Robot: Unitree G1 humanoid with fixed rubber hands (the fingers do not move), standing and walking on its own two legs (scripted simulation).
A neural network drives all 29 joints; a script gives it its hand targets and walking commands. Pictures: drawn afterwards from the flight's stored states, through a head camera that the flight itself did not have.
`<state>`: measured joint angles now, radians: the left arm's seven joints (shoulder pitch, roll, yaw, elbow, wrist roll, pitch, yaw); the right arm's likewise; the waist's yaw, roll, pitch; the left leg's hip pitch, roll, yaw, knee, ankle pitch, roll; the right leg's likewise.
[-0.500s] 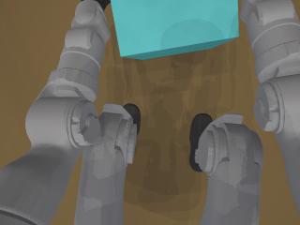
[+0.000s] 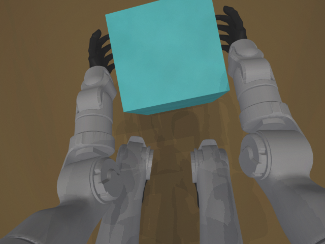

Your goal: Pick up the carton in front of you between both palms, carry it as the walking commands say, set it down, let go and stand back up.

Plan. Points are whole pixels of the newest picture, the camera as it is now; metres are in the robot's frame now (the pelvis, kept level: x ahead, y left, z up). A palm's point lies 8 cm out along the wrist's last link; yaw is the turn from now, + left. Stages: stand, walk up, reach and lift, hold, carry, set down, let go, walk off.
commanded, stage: reach and lift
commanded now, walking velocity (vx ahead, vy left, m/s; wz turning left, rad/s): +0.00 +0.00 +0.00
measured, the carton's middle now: (170, 67) +0.50 +0.01 -0.15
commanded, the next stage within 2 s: none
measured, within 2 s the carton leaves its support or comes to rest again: neither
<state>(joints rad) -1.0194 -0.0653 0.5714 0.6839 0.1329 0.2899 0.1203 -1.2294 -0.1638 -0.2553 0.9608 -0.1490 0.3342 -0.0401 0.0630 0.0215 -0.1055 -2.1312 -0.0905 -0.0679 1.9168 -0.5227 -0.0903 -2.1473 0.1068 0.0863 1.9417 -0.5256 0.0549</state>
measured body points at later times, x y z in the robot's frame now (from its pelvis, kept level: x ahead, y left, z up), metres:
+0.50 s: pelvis +0.03 +0.00 +0.12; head +0.23 -0.02 +0.52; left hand +0.46 +0.16 +0.07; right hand +0.49 -0.14 +0.06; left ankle +0.12 +0.14 -0.41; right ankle +0.11 -0.13 -0.41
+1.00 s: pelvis +0.08 +0.01 +0.26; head +0.18 +0.00 +0.70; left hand +0.43 +0.16 +0.22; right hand +0.44 -0.15 +0.22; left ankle +0.12 +0.14 -0.41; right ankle +0.11 -0.13 -0.41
